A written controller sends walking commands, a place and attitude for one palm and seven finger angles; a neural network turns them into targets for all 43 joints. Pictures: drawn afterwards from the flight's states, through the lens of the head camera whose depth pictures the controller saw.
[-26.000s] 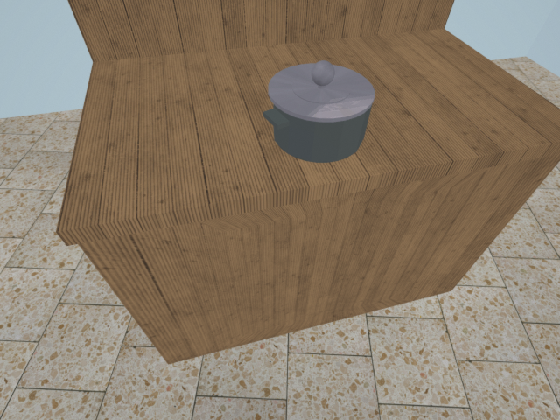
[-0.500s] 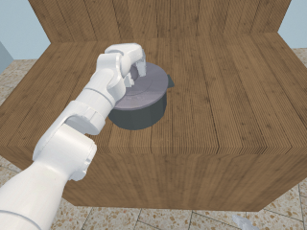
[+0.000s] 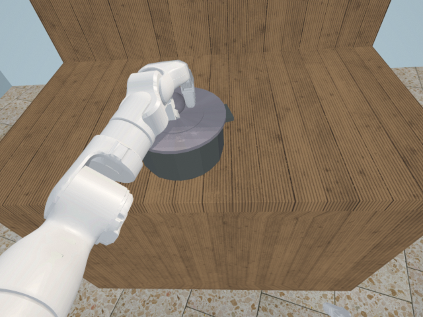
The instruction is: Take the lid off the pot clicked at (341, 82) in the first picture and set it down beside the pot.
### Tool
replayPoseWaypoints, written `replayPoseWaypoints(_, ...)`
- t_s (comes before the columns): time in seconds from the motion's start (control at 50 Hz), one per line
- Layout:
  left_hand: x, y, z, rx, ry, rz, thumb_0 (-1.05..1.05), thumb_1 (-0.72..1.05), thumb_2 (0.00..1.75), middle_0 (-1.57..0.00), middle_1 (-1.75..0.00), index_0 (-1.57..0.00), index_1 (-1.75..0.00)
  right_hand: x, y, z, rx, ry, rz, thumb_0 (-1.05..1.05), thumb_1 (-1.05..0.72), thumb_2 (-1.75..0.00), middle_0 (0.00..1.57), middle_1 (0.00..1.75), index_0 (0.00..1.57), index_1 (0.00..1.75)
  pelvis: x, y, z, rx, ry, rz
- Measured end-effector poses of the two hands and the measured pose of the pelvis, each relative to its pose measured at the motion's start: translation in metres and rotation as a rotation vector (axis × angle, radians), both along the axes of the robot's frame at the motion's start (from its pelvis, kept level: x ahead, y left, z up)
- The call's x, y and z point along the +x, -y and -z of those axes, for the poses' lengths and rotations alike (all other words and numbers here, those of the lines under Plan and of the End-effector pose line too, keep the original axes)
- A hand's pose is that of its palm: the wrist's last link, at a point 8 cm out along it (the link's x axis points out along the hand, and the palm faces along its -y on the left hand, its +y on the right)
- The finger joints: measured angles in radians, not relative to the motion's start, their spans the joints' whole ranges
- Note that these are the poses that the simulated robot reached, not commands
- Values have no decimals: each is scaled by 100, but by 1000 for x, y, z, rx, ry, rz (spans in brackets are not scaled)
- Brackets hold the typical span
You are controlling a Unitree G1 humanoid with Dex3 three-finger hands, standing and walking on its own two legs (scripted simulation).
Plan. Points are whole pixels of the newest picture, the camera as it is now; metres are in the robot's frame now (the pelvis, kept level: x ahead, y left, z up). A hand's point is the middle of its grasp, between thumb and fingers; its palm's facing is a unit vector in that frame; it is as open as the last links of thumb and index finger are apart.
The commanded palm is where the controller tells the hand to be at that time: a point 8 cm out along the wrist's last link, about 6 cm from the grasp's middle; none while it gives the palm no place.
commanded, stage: lift the lid straight up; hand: left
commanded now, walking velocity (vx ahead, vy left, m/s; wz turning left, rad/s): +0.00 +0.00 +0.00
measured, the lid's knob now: (174, 103) +0.49 +0.06 +0.16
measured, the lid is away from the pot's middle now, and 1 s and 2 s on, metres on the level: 0.00 0.00 0.02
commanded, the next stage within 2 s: move the lid sideways beside the pot in 1.98 s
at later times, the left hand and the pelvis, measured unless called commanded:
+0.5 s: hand (165, 93) +0.46 +0.07 +0.21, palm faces -0.27 -0.04 -0.96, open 6.9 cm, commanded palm +0.44 +0.07 +0.29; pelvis +0.00 +0.00 +0.00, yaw +0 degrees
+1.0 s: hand (162, 72) +0.46 +0.06 +0.25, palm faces -0.21 -0.03 -0.98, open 6.9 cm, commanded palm +0.44 +0.07 +0.33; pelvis -0.01 +0.01 +0.00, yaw +0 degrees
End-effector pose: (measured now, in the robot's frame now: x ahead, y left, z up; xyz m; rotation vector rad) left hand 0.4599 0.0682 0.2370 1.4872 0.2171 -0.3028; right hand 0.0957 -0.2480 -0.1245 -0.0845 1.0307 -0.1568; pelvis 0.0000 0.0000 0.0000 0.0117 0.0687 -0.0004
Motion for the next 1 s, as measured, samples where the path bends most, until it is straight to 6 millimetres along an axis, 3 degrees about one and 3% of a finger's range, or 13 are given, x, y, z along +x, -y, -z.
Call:
replayPoseWaypoints(0.22,0,-1,-3,7,9,28,0,22,88,-67,-89,-76,-93,1,1,-2,-7,31,11,1,-91,-90,20,30,20,30,0,-2,-1,-2,7,2)
replayPoseWaypoints(0.62,-6,-4,-37,7,74,19,1,22,88,-67,-87,-77,-93,19,-13,-4,25,88,-40,1,-91,-90,20,30,20,30,-5,-4,0,-1,13,-6)
replayPoseWaypoints(1.0,-10,0,-71,20,130,31,1,22,88,-67,-87,-77,-93,9,-11,-5,7,85,-38,1,-91,-90,20,30,20,30,-8,-6,-1,-2,16,-8)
